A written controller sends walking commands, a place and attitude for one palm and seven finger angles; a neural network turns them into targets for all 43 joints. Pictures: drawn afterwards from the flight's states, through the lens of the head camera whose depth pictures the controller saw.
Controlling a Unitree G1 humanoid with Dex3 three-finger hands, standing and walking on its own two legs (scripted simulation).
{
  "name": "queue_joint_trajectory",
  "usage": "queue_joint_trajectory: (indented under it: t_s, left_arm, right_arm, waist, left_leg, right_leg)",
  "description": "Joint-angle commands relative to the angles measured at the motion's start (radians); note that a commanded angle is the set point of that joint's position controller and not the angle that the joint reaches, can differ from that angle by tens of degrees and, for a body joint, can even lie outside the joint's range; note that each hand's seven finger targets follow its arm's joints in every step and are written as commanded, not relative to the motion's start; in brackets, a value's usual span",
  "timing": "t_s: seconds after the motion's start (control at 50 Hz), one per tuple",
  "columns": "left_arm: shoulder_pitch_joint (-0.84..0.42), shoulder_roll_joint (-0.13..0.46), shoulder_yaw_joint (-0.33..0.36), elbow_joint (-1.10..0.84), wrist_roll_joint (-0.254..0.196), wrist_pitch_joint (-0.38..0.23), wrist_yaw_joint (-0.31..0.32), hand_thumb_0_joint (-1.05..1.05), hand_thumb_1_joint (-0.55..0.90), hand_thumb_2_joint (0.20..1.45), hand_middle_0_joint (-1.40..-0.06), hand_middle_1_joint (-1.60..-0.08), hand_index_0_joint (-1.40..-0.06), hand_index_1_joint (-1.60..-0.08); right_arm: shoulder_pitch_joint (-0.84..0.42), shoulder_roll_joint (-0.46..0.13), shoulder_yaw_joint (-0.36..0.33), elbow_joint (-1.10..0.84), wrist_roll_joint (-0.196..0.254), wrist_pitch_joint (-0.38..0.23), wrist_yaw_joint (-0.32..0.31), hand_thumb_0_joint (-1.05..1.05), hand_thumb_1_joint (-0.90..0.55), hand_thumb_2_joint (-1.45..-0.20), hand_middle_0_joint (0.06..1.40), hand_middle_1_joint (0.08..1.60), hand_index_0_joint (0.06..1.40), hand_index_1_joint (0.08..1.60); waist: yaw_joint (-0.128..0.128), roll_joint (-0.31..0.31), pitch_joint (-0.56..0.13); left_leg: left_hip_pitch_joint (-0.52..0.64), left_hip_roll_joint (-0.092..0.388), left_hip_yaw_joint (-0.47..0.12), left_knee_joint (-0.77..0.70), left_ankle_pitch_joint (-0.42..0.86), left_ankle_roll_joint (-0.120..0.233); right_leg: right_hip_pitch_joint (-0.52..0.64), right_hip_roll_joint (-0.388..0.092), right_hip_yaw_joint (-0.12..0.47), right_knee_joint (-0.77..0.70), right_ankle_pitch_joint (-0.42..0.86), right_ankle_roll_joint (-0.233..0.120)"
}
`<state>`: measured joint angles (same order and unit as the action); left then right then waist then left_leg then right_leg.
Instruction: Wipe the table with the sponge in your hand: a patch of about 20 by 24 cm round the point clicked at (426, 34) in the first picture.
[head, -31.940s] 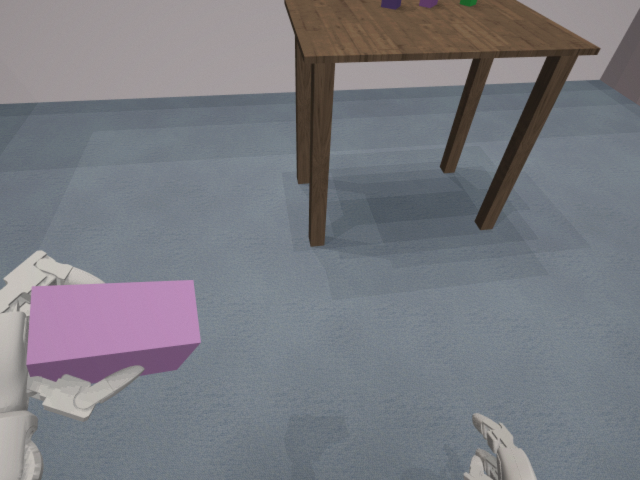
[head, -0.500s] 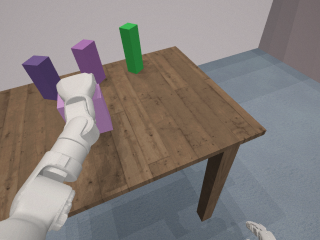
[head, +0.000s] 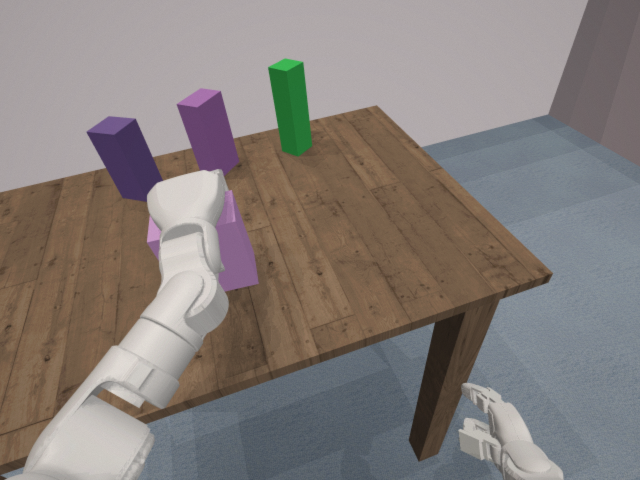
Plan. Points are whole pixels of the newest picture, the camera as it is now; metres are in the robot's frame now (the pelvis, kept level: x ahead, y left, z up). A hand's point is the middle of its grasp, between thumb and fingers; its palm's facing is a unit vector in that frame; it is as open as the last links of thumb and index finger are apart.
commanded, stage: wipe back along the third lane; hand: left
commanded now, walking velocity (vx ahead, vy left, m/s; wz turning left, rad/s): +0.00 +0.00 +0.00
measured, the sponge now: (212, 258) +0.38 +0.20 +0.09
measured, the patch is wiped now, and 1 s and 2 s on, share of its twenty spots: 0.95 1.00 1.00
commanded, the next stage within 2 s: slide back across to the middle lane in 0.72 s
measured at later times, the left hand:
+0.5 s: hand (209, 254) +0.33 +0.18 +0.15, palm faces +0.14 -0.10 -0.98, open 10.4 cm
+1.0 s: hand (211, 281) +0.29 +0.16 +0.16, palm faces +0.21 -0.21 -0.95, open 10.4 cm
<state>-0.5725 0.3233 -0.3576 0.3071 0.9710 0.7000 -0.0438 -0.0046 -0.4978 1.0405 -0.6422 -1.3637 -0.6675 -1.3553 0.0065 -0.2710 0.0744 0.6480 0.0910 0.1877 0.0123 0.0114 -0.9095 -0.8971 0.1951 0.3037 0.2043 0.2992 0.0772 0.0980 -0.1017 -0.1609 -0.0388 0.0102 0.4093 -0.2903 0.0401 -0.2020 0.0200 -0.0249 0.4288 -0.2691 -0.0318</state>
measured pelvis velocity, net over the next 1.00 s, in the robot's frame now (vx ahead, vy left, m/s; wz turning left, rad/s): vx -0.02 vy -0.03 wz -0.04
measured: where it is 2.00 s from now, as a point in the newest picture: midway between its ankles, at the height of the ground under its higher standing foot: outside the picture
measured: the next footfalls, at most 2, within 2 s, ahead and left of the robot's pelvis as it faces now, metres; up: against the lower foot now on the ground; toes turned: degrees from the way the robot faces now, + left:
none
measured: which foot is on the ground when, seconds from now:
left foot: down 0.00-1.00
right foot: down 0.00-1.00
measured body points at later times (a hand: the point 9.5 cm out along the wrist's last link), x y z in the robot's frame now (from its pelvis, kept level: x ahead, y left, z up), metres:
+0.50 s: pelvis -0.01 -0.01 +0.00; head -0.04 -0.07 +0.45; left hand +0.32 +0.18 +0.20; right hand +0.22 -0.22 -0.09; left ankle -0.05 +0.09 -0.74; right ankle -0.03 -0.10 -0.74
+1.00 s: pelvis -0.02 -0.03 +0.00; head -0.06 -0.08 +0.44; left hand +0.27 +0.16 +0.21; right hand +0.23 -0.23 -0.08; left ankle -0.05 +0.09 -0.74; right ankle -0.03 -0.10 -0.74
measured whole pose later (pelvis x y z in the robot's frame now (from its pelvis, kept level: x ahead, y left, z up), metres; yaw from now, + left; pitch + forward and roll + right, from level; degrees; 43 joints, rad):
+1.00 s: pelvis -0.02 -0.03 +0.00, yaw -2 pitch -2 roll +1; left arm -0.20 0.35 -0.28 -0.17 0.89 0.71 -0.02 0.00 -0.50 1.04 -0.64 -1.36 -0.67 -1.34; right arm -0.02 -0.27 0.08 0.63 0.08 0.20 0.03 0.01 -0.91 -0.90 0.19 0.30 0.20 0.30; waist 0.10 0.11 -0.08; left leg -0.10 0.00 0.04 0.42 -0.28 0.00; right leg -0.17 0.06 0.00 0.47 -0.27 -0.07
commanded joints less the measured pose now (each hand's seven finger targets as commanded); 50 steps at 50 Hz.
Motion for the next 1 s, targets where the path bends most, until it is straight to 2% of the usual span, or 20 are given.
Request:
queue_joint_trajectory:
  t_s: [0.0,0.12,0.14,0.18,0.24,0.32,0.34,0.42,0.44,0.46,0.5,0.56,0.62,0.64,0.7,0.76,0.8,0.84,0.86,0.98]
  left_arm:
    - [-0.216,0.072,0.066,-0.116,-0.041,0.019,-0.028,0.000,0.100,1.300,-1.200,-1.600,-1.200,-1.600]
    - [-0.183,0.063,0.052,-0.158,-0.043,0.032,-0.037,0.000,0.100,1.300,-1.200,-1.600,-1.200,-1.600]
    - [-0.176,0.084,0.078,-0.179,-0.044,0.030,-0.038,0.000,0.100,1.300,-1.200,-1.600,-1.200,-1.600]
    - [-0.129,0.058,0.055,-0.187,-0.044,0.027,-0.038,0.000,0.100,1.300,-1.200,-1.600,-1.200,-1.600]
    - [-0.088,0.071,0.073,-0.241,-0.053,0.026,-0.041,0.000,0.100,1.300,-1.200,-1.600,-1.200,-1.600]
    - [-0.066,0.040,0.037,-0.270,-0.053,0.035,-0.037,0.000,0.100,1.300,-1.200,-1.600,-1.200,-1.600]
    - [-0.052,0.062,0.070,-0.292,-0.059,0.036,-0.035,0.000,0.100,1.300,-1.200,-1.600,-1.200,-1.600]
    - [-0.005,0.065,0.066,-0.304,-0.062,0.040,-0.028,0.000,0.100,1.300,-1.200,-1.600,-1.200,-1.600]
    - [0.013,0.085,0.094,-0.334,-0.067,0.038,-0.028,0.000,0.100,1.300,-1.200,-1.600,-1.200,-1.600]
    - [-0.007,0.043,0.045,-0.345,-0.062,0.040,-0.028,0.000,0.100,1.300,-1.200,-1.600,-1.200,-1.600]
    - [0.002,0.018,0.019,-0.360,-0.064,0.038,-0.029,0.000,0.100,1.300,-1.200,-1.600,-1.200,-1.600]
    - [-0.005,0.050,0.044,-0.373,-0.058,0.037,-0.022,0.000,0.100,1.300,-1.200,-1.600,-1.200,-1.600]
    - [0.031,0.039,0.034,-0.380,-0.061,0.034,-0.019,0.000,0.100,1.300,-1.200,-1.600,-1.200,-1.600]
    - [0.038,0.061,0.066,-0.404,-0.066,0.033,-0.015,0.000,0.100,1.300,-1.200,-1.600,-1.200,-1.600]
    - [0.106,0.006,0.012,-0.428,-0.068,0.030,-0.012,0.000,0.100,1.300,-1.200,-1.600,-1.200,-1.600]
    - [0.172,0.006,0.014,-0.491,-0.075,0.025,-0.011,0.000,0.100,1.300,-1.200,-1.600,-1.200,-1.600]
    - [0.204,0.026,0.036,-0.506,-0.083,0.023,-0.005,0.000,0.100,1.300,-1.200,-1.600,-1.200,-1.600]
    - [0.203,0.134,0.151,-0.536,-0.083,0.019,0.008,0.000,0.100,1.300,-1.200,-1.600,-1.200,-1.600]
    - [0.178,0.111,0.120,-0.544,-0.078,0.021,0.010,0.000,0.100,1.300,-1.200,-1.600,-1.200,-1.600]
    - [0.197,0.192,0.207,-0.595,-0.086,0.013,0.022,0.000,0.100,1.300,-1.200,-1.600,-1.200,-1.600]
  right_arm:
    - [-0.199,-0.097,-0.039,-0.160,-0.003,-0.047,-0.003,0.000,-0.900,-0.900,0.200,0.300,0.200,0.300]
    - [-0.216,-0.094,-0.035,-0.167,-0.001,-0.052,-0.002,0.000,-0.900,-0.900,0.200,0.300,0.200,0.300]
    - [-0.222,-0.095,-0.035,-0.173,-0.003,-0.051,-0.002,0.000,-0.900,-0.900,0.200,0.300,0.200,0.300]
    - [-0.221,-0.093,-0.036,-0.175,-0.001,-0.058,0.004,0.000,-0.900,-0.900,0.200,0.300,0.200,0.300]
    - [-0.236,-0.092,-0.035,-0.187,-0.002,-0.057,0.008,0.000,-0.900,-0.900,0.200,0.300,0.200,0.300]
    - [-0.241,-0.090,-0.038,-0.182,0.001,-0.060,0.011,0.000,-0.900,-0.900,0.200,0.300,0.200,0.300]
    - [-0.248,-0.090,-0.039,-0.189,0.001,-0.060,0.012,0.000,-0.900,-0.900,0.200,0.300,0.200,0.300]
    - [-0.249,-0.089,-0.038,-0.184,0.001,-0.064,0.013,0.000,-0.900,-0.900,0.200,0.300,0.200,0.300]
    - [-0.259,-0.090,-0.038,-0.191,0.001,-0.060,0.013,0.000,-0.900,-0.900,0.200,0.300,0.200,0.300]
    - [-0.259,-0.087,-0.035,-0.193,0.002,-0.060,0.013,0.000,-0.900,-0.900,0.200,0.300,0.200,0.300]
    - [-0.258,-0.086,-0.037,-0.193,0.003,-0.057,0.015,0.000,-0.900,-0.900,0.200,0.300,0.200,0.300]
    - [-0.258,-0.086,-0.038,-0.192,0.000,-0.058,0.013,0.000,-0.900,-0.900,0.200,0.300,0.200,0.300]
    - [-0.260,-0.083,-0.037,-0.191,0.001,-0.055,0.012,0.000,-0.900,-0.900,0.200,0.300,0.200,0.300]
    - [-0.266,-0.083,-0.037,-0.198,0.001,-0.054,0.015,0.000,-0.900,-0.900,0.200,0.300,0.200,0.300]
    - [-0.267,-0.079,-0.037,-0.202,0.001,-0.051,0.024,0.000,-0.900,-0.900,0.200,0.300,0.200,0.300]
    - [-0.275,-0.077,-0.039,-0.217,0.000,-0.048,0.034,0.000,-0.900,-0.900,0.200,0.300,0.200,0.300]
    - [-0.273,-0.077,-0.040,-0.214,-0.001,-0.044,0.036,0.000,-0.900,-0.900,0.200,0.300,0.200,0.300]
    - [-0.283,-0.081,-0.039,-0.211,-0.005,-0.041,0.027,0.000,-0.900,-0.900,0.200,0.300,0.200,0.300]
    - [-0.287,-0.076,-0.033,-0.214,-0.008,-0.043,0.024,0.000,-0.900,-0.900,0.200,0.300,0.200,0.300]
    - [-0.281,-0.075,-0.035,-0.207,-0.013,-0.042,0.004,0.000,-0.900,-0.900,0.200,0.300,0.200,0.300]
  waist:
    - [-0.008,-0.165,-0.193]
    - [-0.005,-0.171,-0.178]
    - [-0.001,-0.171,-0.188]
    - [0.002,-0.179,-0.185]
    - [0.011,-0.159,-0.183]
    - [0.005,-0.171,-0.152]
    - [0.011,-0.174,-0.158]
    - [0.013,-0.179,-0.134]
    - [0.018,-0.186,-0.134]
    - [0.009,-0.172,-0.133]
    - [0.004,-0.166,-0.106]
    - [0.007,-0.165,-0.116]
    - [0.009,-0.171,-0.109]
    - [0.014,-0.166,-0.118]
    - [0.015,-0.162,-0.120]
    - [0.024,-0.173,-0.135]
    - [0.024,-0.194,-0.115]
    - [0.035,-0.205,-0.111]
    - [0.032,-0.207,-0.110]
    - [0.038,-0.148,-0.096]
  left_leg:
    - [0.027,0.014,-0.008,-0.002,0.432,-0.004]
    - [0.014,0.010,-0.003,-0.007,0.389,-0.001]
    - [0.011,0.011,-0.007,-0.008,0.383,0.000]
    - [0.013,0.008,-0.002,0.001,0.396,0.001]
    - [0.008,0.008,-0.003,-0.005,0.382,0.003]
    - [0.007,0.009,0.002,-0.009,0.353,0.002]
    - [0.006,0.010,-0.002,-0.013,0.340,0.005]
    - [-0.005,0.006,0.010,-0.010,0.328,0.004]
    - [-0.006,0.010,0.001,-0.018,0.315,0.004]
    - [-0.001,0.008,0.007,-0.016,0.312,0.005]
    - [0.003,0.010,0.002,-0.018,0.303,0.005]
    - [0.005,0.010,0.004,-0.018,0.278,0.007]
    - [0.003,0.007,0.009,-0.017,0.278,0.006]
    - [0.001,0.009,0.004,-0.019,0.269,0.006]
    - [0.009,0.009,0.008,-0.011,0.299,0.004]
    - [0.011,0.009,0.010,-0.001,0.323,0.008]
    - [0.002,0.010,0.012,-0.001,0.319,0.007]
    - [-0.006,0.010,0.008,-0.004,0.297,0.006]
    - [-0.011,0.007,0.021,-0.001,0.296,0.009]
    - [0.003,0.004,0.013,-0.005,0.301,0.007]
  right_leg:
    - [0.155,0.006,0.007,0.009,0.458,-0.039]
    - [0.157,0.004,0.016,0.005,0.426,-0.035]
    - [0.165,0.007,0.024,0.000,0.418,-0.037]
    - [0.169,0.006,0.018,0.015,0.439,-0.035]
    - [0.175,0.009,0.030,0.003,0.431,-0.035]
    - [0.155,0.009,0.023,0.001,0.387,-0.031]
    - [0.160,0.013,0.032,-0.009,0.372,-0.032]
    - [0.163,0.011,0.038,-0.006,0.374,-0.027]
    - [0.161,0.015,0.047,-0.016,0.346,-0.029]
    - [0.156,0.010,0.039,-0.008,0.336,-0.028]
    - [0.134,0.012,0.034,-0.015,0.318,-0.029]
    - [0.134,0.014,0.044,-0.019,0.281,-0.029]
    - [0.141,0.014,0.052,-0.024,0.288,-0.027]
    - [0.144,0.018,0.061,-0.028,0.279,-0.029]
    - [0.153,0.015,0.051,-0.013,0.319,-0.028]
    - [0.174,0.015,0.056,-0.003,0.359,-0.027]
    - [0.176,0.017,0.065,-0.007,0.372,-0.024]
    - [0.181,0.022,0.103,-0.018,0.352,-0.025]
    - [0.186,0.013,0.091,-0.012,0.352,-0.019]
    - [0.182,0.018,0.120,-0.022,0.329,-0.029]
